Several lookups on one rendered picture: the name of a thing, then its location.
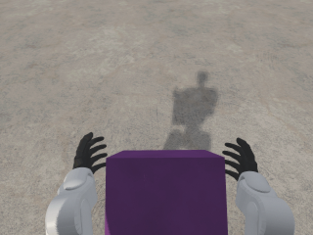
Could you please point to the right robot hand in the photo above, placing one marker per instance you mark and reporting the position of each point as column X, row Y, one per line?
column 246, row 158

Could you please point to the left robot hand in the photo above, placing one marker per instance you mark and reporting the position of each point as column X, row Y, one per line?
column 83, row 153

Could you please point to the carton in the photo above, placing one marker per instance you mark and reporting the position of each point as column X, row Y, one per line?
column 166, row 192

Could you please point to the robot left forearm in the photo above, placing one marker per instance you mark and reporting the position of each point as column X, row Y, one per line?
column 69, row 213

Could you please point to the robot right forearm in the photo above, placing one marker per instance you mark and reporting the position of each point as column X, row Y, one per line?
column 265, row 213

